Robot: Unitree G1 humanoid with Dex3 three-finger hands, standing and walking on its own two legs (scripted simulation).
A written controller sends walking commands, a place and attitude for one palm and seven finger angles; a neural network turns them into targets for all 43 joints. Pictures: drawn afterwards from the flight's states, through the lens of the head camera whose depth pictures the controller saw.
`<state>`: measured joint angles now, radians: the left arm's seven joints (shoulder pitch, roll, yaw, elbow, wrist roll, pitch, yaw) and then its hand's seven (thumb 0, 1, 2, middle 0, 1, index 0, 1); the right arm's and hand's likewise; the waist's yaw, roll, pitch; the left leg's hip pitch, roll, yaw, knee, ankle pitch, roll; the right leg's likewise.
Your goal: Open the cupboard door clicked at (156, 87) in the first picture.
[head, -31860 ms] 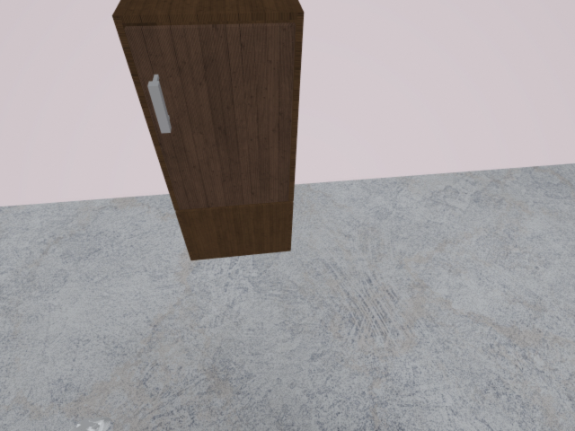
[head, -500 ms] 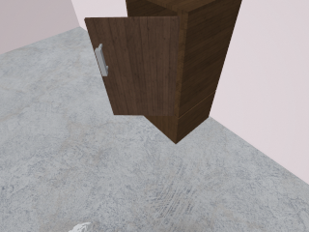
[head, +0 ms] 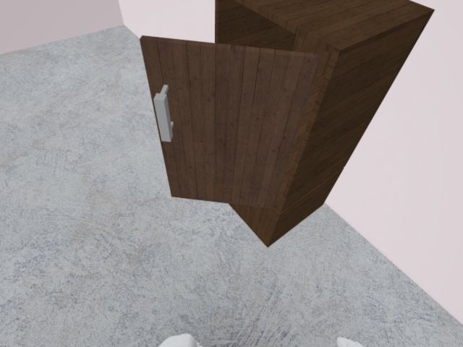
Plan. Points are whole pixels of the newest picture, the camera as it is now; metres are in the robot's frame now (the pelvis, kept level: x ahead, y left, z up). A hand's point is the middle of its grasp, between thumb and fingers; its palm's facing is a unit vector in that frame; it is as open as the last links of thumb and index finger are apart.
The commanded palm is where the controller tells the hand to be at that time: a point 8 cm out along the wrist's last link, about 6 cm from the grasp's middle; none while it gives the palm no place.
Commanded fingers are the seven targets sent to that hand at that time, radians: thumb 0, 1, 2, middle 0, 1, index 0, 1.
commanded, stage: come to a stop and stand still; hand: left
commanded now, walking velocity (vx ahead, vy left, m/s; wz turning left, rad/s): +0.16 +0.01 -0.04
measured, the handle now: (166, 113) +0.61 +0.23 +0.01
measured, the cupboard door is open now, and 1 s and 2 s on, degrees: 46 46 46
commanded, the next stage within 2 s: look again from close up in 1.94 s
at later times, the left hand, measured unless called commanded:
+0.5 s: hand (144, 335) +0.16 +0.18 -0.16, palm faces +0.01 -0.97 -0.22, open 7.3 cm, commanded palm none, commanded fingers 0.00 0.90 0.90 -0.20 -0.30 -0.20 -0.30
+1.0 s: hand out of the picture +0.07 +0.17 -0.15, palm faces -0.03 -0.96 -0.26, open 7.4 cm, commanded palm none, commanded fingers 0.00 0.90 0.90 -0.20 -0.30 -0.20 -0.30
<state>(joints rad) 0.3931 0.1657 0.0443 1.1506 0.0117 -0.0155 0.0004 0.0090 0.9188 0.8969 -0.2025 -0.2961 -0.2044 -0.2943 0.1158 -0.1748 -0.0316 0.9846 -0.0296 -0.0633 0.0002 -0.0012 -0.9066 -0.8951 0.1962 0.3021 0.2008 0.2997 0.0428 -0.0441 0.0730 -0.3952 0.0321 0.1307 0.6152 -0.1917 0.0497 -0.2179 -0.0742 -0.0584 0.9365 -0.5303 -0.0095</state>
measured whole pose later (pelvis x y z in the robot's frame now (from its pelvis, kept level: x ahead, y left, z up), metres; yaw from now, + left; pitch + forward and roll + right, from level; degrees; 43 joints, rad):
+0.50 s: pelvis +0.07 -0.01 +0.01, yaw +0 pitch +0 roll +1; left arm 0.14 0.18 0.05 0.99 0.02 0.02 0.03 0.01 0.92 0.90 -0.20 -0.30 -0.20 -0.29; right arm 0.21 -0.18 -0.05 1.05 0.00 0.05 -0.03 0.00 -0.91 -0.89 0.20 0.30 0.20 0.30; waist -0.02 -0.02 0.08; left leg -0.30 -0.01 0.05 0.74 -0.49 -0.03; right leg -0.30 -0.04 -0.06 0.56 -0.27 -0.02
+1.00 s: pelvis +0.04 -0.02 +0.01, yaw -1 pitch -1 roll +1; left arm 0.28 0.17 -0.01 1.03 0.01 0.00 0.03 0.01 0.91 0.90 -0.20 -0.30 -0.21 -0.29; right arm 0.24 -0.20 -0.01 0.98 -0.01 0.00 -0.01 0.00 -0.91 -0.89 0.20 0.30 0.20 0.30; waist -0.02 0.05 0.03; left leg -0.24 0.03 0.07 0.54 -0.28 -0.01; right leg -0.21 0.00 0.01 0.57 -0.34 -0.01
